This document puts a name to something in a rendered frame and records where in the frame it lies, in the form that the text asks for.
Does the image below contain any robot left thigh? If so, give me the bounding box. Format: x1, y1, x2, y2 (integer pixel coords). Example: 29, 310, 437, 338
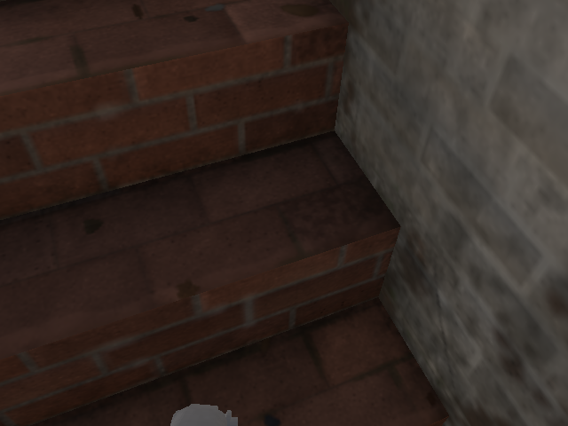
171, 404, 238, 426

